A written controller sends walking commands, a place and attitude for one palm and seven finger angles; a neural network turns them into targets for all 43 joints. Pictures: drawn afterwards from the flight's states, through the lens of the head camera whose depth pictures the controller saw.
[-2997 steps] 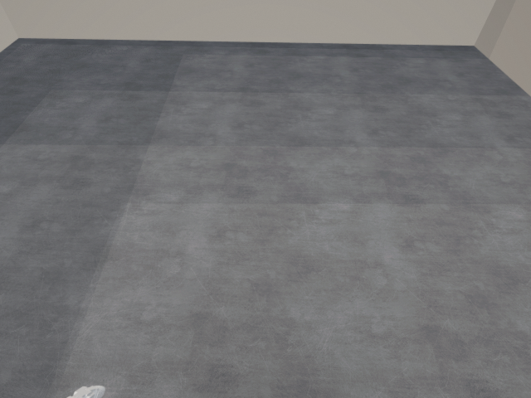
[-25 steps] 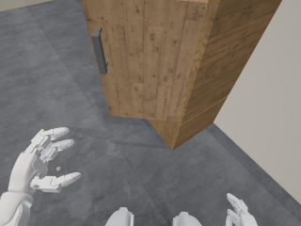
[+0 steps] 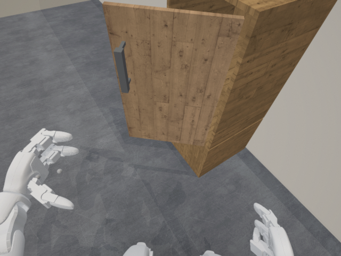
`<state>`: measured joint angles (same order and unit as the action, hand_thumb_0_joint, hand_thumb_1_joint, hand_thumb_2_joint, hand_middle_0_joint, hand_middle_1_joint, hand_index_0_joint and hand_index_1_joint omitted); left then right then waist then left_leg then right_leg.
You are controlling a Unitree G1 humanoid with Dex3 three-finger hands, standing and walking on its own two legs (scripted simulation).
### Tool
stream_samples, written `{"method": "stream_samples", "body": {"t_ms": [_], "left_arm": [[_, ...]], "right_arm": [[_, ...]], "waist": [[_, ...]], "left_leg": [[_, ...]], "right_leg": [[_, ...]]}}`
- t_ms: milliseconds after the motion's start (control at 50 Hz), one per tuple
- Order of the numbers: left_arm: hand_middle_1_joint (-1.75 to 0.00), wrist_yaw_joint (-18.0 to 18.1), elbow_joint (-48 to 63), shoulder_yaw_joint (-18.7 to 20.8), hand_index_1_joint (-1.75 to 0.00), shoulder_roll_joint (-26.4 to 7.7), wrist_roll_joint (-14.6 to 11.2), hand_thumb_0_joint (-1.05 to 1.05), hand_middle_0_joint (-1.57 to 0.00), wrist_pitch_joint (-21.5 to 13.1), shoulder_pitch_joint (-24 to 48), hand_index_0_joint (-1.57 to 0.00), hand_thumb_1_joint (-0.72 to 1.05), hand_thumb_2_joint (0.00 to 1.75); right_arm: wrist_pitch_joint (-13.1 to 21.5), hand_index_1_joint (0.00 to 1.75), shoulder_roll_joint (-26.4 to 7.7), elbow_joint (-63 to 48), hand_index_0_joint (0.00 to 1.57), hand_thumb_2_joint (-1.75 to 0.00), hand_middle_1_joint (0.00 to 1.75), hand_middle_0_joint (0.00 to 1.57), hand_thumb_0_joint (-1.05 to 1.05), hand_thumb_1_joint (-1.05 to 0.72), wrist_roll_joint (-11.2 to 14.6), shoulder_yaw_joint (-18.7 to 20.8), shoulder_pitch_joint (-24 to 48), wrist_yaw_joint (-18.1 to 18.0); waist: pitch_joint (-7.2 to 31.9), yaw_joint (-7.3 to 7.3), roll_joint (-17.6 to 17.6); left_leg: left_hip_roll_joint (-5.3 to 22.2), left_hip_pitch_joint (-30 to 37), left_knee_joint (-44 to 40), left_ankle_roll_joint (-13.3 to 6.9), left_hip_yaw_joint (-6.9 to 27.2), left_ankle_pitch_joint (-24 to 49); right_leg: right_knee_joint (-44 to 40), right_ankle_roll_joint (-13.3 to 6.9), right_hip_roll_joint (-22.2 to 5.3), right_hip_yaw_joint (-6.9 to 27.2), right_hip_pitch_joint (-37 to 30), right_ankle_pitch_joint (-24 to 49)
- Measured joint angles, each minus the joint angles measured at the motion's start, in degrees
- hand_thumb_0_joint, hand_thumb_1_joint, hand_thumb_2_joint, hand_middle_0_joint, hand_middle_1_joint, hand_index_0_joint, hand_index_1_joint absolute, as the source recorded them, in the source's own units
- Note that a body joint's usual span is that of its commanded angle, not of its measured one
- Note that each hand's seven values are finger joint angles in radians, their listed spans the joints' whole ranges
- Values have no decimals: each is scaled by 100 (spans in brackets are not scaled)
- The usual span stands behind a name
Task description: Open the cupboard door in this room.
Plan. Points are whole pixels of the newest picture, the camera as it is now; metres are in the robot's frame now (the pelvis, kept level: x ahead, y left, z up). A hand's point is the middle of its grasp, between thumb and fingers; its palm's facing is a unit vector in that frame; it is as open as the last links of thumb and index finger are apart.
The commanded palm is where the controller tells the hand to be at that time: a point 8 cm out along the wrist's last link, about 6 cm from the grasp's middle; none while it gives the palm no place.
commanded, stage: raise the hand with hooked fingers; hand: left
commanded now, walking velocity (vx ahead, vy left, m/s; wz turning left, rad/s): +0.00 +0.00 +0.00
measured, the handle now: (124, 68) +0.62 +0.20 +0.07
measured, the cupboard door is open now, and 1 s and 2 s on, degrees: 49 49 49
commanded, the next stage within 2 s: move the hooked fingers beside the handle in 0.70 s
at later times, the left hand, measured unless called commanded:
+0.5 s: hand (65, 154) +0.30 +0.25 +0.08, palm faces -0.05 -1.00 -0.04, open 14.0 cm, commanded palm +0.27 +0.30 +0.08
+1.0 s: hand (65, 147) +0.31 +0.26 +0.08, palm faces -0.03 -1.00 -0.02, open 14.0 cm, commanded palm +0.30 +0.30 +0.08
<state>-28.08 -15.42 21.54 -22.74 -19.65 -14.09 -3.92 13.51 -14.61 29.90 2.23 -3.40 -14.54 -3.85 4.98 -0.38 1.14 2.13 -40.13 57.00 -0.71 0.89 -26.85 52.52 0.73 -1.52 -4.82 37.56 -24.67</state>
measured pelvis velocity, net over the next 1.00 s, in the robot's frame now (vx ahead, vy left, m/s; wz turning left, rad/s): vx -0.01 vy -0.01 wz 0.00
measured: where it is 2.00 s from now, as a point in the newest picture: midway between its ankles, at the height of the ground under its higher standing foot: outside the picture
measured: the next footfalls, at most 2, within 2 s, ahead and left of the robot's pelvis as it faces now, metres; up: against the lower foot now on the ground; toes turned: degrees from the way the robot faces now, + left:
none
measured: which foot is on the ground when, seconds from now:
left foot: down 0.00-1.00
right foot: down 0.00-1.00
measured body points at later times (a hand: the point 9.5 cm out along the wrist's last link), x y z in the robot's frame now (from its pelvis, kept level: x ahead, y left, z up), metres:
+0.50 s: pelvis +0.01 -0.01 +0.01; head +0.06 -0.01 +0.46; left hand +0.30 +0.30 +0.09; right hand +0.15 -0.27 -0.07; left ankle +0.02 +0.11 -0.68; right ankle +0.01 -0.13 -0.68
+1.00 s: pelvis -0.01 -0.01 +0.01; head +0.05 -0.01 +0.45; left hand +0.31 +0.31 +0.09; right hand +0.15 -0.26 -0.07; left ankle +0.02 +0.11 -0.68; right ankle +0.01 -0.13 -0.68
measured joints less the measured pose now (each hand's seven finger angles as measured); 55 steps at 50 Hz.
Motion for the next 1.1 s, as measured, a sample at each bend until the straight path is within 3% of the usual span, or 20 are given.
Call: {"method": "stream_samples", "body": {"t_ms": [320,480,840,980,1100], "left_arm": [[-120,-474,-877,396,-120,-315,-179,-1,-30,88,712,-30,-50,30],[-120,-398,-836,372,-120,-179,-113,-1,-30,-77,591,-30,-50,30],[-120,-462,-1103,339,-120,-168,-122,-1,-30,-182,729,-30,-50,30],[-120,-457,-1820,309,-120,-299,26,-1,-30,-227,1525,-31,-50,30],[-120,-521,-2436,305,-120,-498,199,-1,-30,-234,2264,-30,-50,30]], "right_arm": [[-208,30,-185,125,20,-89,30,21,1,-90,33,115,-260,-32],[-267,30,-203,65,20,-89,30,21,1,-91,26,179,-315,-3],[-280,30,-110,82,20,-89,30,21,1,-90,44,76,-167,-58],[-278,30,-154,209,20,-89,30,21,1,-90,43,35,-118,-146],[-364,30,-160,291,20,-89,30,21,1,-90,26,26,-148,-135]], "waist": [[-3,95,21],[-29,144,-9],[-33,76,26],[-94,53,-12],[-94,167,-73]], "left_leg": [[53,253,-372,64,-81,112],[70,295,-445,87,-122,152],[60,327,-451,104,-88,211],[32,148,-330,103,-24,223],[50,-38,-247,96,-45,215]], "right_leg": [[-267,-60,61,75,-159,87],[-282,-84,79,118,-154,111],[-271,-103,73,89,-192,147],[-165,-103,45,32,-51,140],[-95,-104,61,58,145,153]]}}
